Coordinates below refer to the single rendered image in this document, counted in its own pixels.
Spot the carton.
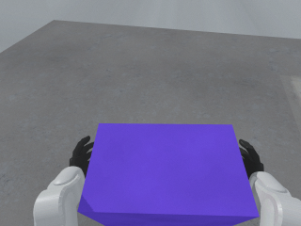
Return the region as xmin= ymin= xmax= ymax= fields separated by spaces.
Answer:
xmin=77 ymin=123 xmax=260 ymax=226

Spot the right robot hand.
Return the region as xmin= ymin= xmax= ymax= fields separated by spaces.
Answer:
xmin=239 ymin=139 xmax=264 ymax=180

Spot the robot left forearm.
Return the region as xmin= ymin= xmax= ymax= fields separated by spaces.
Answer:
xmin=33 ymin=166 xmax=86 ymax=226

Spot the left robot hand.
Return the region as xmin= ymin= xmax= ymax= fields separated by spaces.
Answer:
xmin=69 ymin=136 xmax=94 ymax=179

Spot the robot right forearm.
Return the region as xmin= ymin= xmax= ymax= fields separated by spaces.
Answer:
xmin=248 ymin=171 xmax=301 ymax=226

